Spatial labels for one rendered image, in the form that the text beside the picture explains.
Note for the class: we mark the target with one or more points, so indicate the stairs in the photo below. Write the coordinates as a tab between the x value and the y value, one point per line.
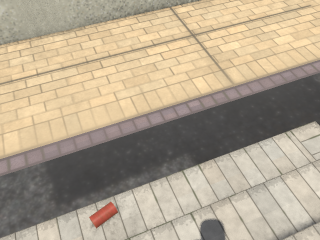
268	190

